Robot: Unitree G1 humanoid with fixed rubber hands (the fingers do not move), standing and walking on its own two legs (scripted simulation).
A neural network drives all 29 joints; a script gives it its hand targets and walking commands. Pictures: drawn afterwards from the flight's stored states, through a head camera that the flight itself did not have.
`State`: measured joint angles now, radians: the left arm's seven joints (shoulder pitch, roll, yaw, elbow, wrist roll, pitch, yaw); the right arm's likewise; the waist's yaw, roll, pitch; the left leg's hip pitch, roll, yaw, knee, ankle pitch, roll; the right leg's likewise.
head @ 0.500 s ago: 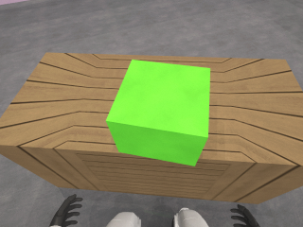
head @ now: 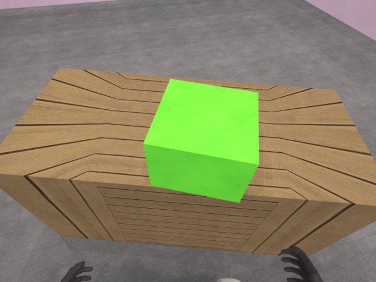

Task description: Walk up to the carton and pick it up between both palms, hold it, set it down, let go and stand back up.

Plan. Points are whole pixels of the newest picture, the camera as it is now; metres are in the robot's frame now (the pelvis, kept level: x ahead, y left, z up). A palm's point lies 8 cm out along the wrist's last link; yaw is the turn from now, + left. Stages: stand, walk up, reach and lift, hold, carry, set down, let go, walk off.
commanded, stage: walk up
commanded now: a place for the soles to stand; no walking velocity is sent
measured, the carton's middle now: (203, 139) +0.49 -0.04 -0.03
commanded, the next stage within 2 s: reach and lift in 1.08 s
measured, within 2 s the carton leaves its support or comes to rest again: neither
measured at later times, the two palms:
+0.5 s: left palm out of the picture +0.13 +0.25 -0.09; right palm out of the picture +0.10 -0.28 -0.09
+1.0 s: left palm (76, 264) +0.16 +0.25 -0.08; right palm out of the picture +0.11 -0.28 -0.09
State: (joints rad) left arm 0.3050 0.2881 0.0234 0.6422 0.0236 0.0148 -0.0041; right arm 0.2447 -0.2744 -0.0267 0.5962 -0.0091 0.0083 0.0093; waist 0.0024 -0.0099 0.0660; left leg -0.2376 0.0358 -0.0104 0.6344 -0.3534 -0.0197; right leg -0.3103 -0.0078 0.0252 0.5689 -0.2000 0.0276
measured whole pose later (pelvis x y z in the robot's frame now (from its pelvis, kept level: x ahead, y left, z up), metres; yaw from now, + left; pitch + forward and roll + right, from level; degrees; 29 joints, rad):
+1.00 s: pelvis +0.03 +0.00 +0.00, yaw -6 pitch -1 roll +1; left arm 0.29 0.29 0.02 0.61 0.01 0.01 -0.01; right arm 0.30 -0.29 -0.01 0.61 -0.01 0.01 0.01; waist 0.00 0.00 0.03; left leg -0.18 0.05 0.09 0.59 -0.39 -0.03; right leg -0.34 0.02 0.12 0.63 -0.26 0.02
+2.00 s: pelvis +0.02 +0.01 +0.01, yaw -1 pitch -7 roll -1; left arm 0.09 0.32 -0.03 0.65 -0.19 -0.18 -0.10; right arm 0.17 -0.13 -0.09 0.68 0.07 -0.33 -0.08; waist 0.00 0.01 0.08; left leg -0.06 0.03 0.02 0.50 -0.32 -0.01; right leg -0.14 -0.01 0.04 0.44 -0.19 0.03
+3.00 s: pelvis +0.03 +0.02 +0.01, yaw +1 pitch -4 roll -2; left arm -0.26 0.39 -0.12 0.80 -0.36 -0.25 -0.12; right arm -0.15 -0.19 -0.01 0.70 0.28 -0.28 -0.14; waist -0.05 0.03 0.05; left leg -0.13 0.02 -0.01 0.54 -0.34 0.00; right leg -0.18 -0.02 0.02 0.44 -0.20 0.05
